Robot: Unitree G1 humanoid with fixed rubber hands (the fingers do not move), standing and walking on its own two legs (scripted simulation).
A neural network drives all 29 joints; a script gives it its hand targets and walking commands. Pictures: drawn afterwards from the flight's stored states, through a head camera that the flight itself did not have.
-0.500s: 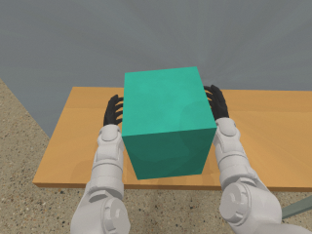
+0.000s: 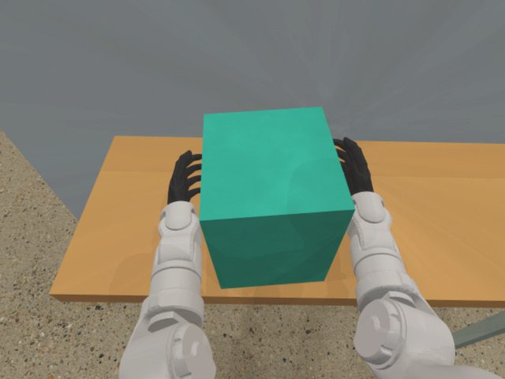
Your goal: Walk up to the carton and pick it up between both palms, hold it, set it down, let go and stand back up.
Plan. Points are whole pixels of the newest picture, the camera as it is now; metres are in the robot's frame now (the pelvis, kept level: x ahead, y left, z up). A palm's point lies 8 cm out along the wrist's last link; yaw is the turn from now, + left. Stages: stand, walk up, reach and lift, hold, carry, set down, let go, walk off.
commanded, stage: set down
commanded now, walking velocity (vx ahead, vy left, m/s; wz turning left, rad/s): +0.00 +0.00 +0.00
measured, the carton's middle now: (268, 203) +0.41 -0.02 +0.02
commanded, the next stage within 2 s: none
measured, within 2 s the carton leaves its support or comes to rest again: neither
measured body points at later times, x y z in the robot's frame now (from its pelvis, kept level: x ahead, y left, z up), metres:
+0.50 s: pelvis +0.00 +0.00 +0.00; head +0.06 +0.01 +0.45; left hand +0.41 +0.13 +0.05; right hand +0.41 -0.17 +0.07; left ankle -0.04 +0.13 -0.75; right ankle +0.01 -0.12 -0.75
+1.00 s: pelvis -0.01 -0.01 -0.01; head +0.05 -0.01 +0.43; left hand +0.43 +0.16 +0.05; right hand +0.45 -0.17 +0.06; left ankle -0.04 +0.13 -0.75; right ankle +0.01 -0.12 -0.75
